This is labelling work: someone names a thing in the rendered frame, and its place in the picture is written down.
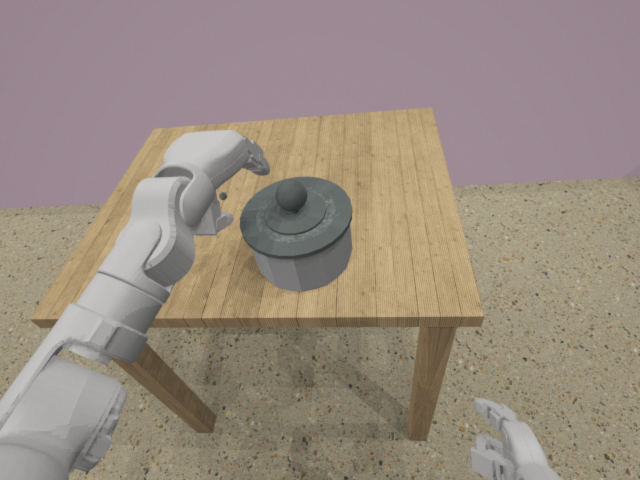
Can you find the left robot forearm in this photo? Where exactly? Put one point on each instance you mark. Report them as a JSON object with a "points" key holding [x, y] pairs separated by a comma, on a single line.
{"points": [[153, 252]]}

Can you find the lid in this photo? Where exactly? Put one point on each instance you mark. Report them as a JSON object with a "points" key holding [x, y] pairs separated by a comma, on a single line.
{"points": [[318, 225]]}

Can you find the robot left hand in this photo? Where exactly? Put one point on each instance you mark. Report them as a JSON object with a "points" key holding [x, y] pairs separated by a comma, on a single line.
{"points": [[220, 154]]}

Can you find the robot right hand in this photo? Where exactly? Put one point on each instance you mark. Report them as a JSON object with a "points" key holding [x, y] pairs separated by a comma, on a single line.
{"points": [[500, 461]]}

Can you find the knob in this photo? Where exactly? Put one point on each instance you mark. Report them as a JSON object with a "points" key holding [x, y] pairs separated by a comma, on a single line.
{"points": [[291, 195]]}

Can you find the left robot upper arm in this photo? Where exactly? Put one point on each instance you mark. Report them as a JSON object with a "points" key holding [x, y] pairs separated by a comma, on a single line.
{"points": [[64, 422]]}

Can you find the pot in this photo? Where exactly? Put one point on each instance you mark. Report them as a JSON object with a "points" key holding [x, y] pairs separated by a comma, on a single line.
{"points": [[307, 273]]}

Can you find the table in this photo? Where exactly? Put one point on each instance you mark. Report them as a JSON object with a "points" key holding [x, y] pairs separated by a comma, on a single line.
{"points": [[409, 265]]}

